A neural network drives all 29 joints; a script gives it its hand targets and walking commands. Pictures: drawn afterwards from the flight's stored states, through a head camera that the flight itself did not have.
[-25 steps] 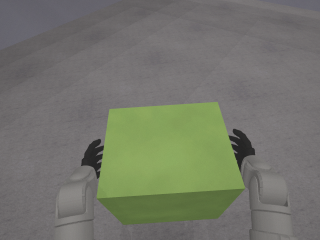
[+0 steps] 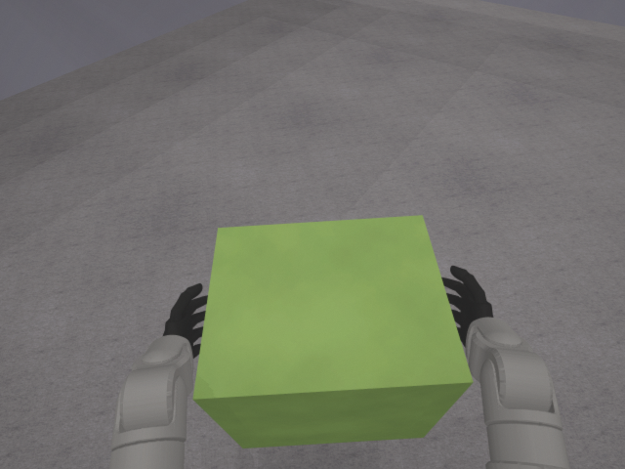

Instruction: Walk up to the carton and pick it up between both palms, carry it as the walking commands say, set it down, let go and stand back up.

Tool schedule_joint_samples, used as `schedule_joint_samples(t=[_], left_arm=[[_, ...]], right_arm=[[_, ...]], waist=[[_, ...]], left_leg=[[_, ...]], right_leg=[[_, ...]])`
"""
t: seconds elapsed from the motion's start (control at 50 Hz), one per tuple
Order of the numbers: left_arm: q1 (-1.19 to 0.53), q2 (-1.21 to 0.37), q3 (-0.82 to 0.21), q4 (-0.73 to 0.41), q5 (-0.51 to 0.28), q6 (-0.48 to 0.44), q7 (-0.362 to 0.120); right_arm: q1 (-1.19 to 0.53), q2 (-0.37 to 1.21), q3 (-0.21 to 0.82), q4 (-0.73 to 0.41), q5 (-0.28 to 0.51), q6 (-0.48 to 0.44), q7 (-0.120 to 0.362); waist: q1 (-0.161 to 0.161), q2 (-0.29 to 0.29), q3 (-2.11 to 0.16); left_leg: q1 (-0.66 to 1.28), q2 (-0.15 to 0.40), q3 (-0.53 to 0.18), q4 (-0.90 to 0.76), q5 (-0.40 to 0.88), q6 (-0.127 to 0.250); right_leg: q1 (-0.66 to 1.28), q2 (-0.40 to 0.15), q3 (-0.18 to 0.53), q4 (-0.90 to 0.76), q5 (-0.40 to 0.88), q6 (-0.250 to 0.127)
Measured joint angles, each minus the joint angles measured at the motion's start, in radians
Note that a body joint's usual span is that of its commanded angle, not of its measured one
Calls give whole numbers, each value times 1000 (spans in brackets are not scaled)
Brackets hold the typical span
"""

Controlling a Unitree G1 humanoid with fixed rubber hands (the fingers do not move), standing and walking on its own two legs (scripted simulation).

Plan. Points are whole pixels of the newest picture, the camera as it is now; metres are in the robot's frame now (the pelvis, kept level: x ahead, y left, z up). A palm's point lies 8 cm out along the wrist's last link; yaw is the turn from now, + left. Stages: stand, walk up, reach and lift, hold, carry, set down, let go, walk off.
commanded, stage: carry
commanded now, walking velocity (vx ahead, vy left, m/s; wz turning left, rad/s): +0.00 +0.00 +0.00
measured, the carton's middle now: (327, 339) +0.30 +0.00 -0.04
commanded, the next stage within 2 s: hold in 0.78 s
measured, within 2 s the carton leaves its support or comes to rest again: neither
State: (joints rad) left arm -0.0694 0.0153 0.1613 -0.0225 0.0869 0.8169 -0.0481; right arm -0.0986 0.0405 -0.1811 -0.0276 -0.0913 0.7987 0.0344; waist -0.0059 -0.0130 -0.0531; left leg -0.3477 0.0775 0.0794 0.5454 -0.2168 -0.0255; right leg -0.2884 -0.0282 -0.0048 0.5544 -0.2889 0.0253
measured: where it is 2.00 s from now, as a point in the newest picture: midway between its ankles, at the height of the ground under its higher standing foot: outside the picture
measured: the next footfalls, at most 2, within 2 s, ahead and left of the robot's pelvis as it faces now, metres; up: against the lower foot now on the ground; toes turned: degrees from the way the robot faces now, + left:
none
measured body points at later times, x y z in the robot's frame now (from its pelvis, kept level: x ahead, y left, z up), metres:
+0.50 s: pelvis -0.01 +0.00 +0.00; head -0.02 +0.00 +0.45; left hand +0.27 +0.19 +0.04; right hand +0.27 -0.19 +0.05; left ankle +0.04 +0.14 -0.73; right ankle +0.00 -0.13 -0.73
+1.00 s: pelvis -0.01 -0.01 +0.01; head -0.02 +0.00 +0.46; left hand +0.27 +0.18 +0.03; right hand +0.29 -0.19 +0.04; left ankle +0.04 +0.13 -0.73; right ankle +0.00 -0.14 -0.73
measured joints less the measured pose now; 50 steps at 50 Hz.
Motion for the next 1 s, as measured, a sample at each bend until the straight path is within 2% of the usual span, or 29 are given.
schedule_joint_samples(t=[0.06, 0.2, 0.34, 0.42, 0.48, 0.64, 0.74, 0.78, 0.82, 0.88, 0.94, 1.0], left_arm=[[11, 3, -9, -85, -22, 45, 11], [-35, -18, 20, 13, 19, 40, -9], [-61, -3, 11, 11, 15, 54, -2], [-48, -18, 25, 52, 33, 9, -16], [-34, -4, 5, -22, -5, 44, 0], [-53, -15, 20, 69, 36, -3, -16], [-51, -2, 11, -37, -9, 47, 5], [-53, -10, 18, -5, 19, 21, -4], [-45, -32, 40, 93, 70, -42, -30], [-19, -36, 31, 151, 81, -78, -37], [-23, -39, 24, 144, 81, -84, -29], [-81, -37, 32, 145, 92, -82, -17]], right_arm=[[15, -2, 4, -88, 21, 45, -8], [-25, 5, -18, 2, -24, 41, 10], [-53, -2, -20, 10, -14, 48, 5], [-36, 8, -24, 40, -36, 9, 13], [-18, -2, -8, -39, -2, 46, -2], [-43, 6, -23, 52, -44, 4, 15], [-38, -1, -12, -48, 4, 45, -7], [-50, 8, -21, -10, -21, 21, 5], [-41, 27, -39, 89, -71, -42, 29], [1, 25, -40, 134, -81, -79, 36], [3, 2, -25, 148, -57, -103, 34], [-67, -15, -33, 195, -45, -132, 36]], waist=[[3, 1, 5], [4, 7, -35], [2, 8, -20], [6, 11, -37], [10, 8, -6], [9, 11, -23], [8, 9, 13], [5, 7, -1], [3, 5, -23], [-8, -6, 53], [30, -11, 93], [68, -13, 107]], left_leg=[[-2, 2, 1, -17, 15, -3], [3, 7, 0, -47, 38, -7], [6, 5, 4, -59, 51, -3], [1, 3, 3, -60, 52, -2], [7, 2, 1, -54, 49, -3], [-4, 1, 1, -60, 54, -4], [-14, 4, 0, -58, 57, -5], [-19, 2, 0, -57, 57, -6], [-1, 0, 0, -61, 51, -6], [131, -29, -41, -138, 74, -6], [196, -34, -59, -173, 79, -9], [216, -41, -79, -185, 77, -12]], right_leg=[[-5, 3, 1, -11, 12, -2], [1, 10, -1, -45, 38, -7], [-1, 8, 3, -51, 49, -5], [-6, 6, 1, -49, 47, -5], [-1, 5, -1, -40, 43, -5], [-13, 4, -1, -42, 45, -6], [-24, 7, -2, -37, 46, -7], [-32, 5, -1, -30, 43, -8], [-16, 3, -1, -29, 35, -9], [119, -3, -3, -94, 44, -9], [168, 9, 20, -123, 58, -15], [181, 22, 41, -142, 72, -19]])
